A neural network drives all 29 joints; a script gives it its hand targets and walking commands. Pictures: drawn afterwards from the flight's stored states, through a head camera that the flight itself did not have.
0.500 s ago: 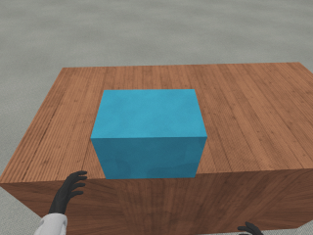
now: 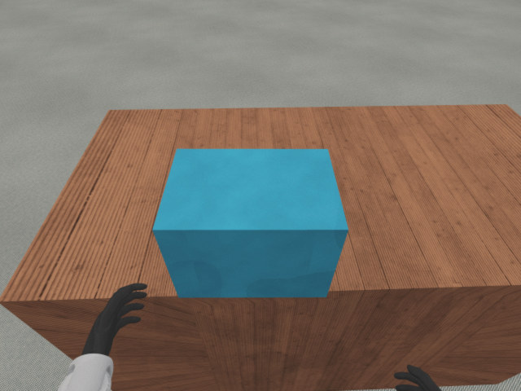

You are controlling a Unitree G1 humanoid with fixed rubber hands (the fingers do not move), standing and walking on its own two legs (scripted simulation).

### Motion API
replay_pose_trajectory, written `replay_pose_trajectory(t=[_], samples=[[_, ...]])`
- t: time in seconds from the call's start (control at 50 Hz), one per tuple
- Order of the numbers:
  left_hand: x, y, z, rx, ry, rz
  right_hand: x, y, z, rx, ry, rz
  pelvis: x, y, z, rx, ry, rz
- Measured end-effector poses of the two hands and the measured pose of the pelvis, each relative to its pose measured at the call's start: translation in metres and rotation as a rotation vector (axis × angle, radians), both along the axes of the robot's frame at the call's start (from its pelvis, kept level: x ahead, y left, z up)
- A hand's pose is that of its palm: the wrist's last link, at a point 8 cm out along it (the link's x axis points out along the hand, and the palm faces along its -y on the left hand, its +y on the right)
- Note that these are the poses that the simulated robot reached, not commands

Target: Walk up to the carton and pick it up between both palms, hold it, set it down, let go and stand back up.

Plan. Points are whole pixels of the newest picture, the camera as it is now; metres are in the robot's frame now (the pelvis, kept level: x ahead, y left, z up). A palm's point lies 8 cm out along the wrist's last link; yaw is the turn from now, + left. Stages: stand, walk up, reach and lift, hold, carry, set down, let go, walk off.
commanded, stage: stand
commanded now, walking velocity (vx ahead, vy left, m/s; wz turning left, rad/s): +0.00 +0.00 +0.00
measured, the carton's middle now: (252, 224) +0.39 +0.02 +0.05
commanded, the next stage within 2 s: none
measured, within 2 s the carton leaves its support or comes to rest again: neither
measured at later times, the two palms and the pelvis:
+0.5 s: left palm (103, 341) +0.22 +0.24 +0.00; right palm out of the picture +0.13 -0.25 -0.09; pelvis +0.00 +0.00 +0.00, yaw +1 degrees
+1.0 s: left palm (97, 386) +0.17 +0.25 -0.05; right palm out of the picture +0.13 -0.25 -0.08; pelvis +0.00 +0.00 +0.00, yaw +2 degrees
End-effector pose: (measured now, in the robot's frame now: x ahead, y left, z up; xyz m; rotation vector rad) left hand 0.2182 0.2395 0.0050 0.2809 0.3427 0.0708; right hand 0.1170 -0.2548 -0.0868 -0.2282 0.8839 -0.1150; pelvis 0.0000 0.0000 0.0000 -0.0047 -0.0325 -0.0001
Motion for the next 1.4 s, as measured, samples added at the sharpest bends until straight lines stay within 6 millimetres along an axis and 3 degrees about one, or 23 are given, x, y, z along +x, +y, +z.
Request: replay_pose_trajectory(t=[0.88,0.94,1.04,1.12,1.24,1.4], samples=[[-0.004,0.001,-0.005,-0.006,0.022,0.019,0.017,0.003,0.001,-0.001,-0.004,0.039,0.003,-0.002,0.000,-0.001,0.001,0.039],[-0.018,0.008,-0.027,0.002,0.146,0.050,0.018,0.003,0.001,-0.001,-0.006,0.039,0.003,-0.002,0.000,-0.001,0.001,0.041],[-0.063,0.018,-0.075,-0.014,0.394,0.110,0.016,0.002,0.002,-0.016,0.013,0.041,0.004,-0.002,0.000,-0.003,0.004,0.043],[-0.097,0.021,-0.098,-0.037,0.525,0.145,0.016,0.002,0.002,-0.036,0.041,0.052,0.006,-0.001,0.000,-0.007,0.008,0.044],[-0.123,0.024,-0.112,-0.058,0.614,0.176,0.027,0.007,0.004,-0.051,0.037,0.070,0.009,0.002,-0.001,-0.012,0.010,0.047],[-0.125,0.032,-0.112,-0.059,0.620,0.190,0.045,0.020,0.007,-0.043,-0.002,0.087,0.013,0.009,-0.001,-0.014,0.009,0.051]])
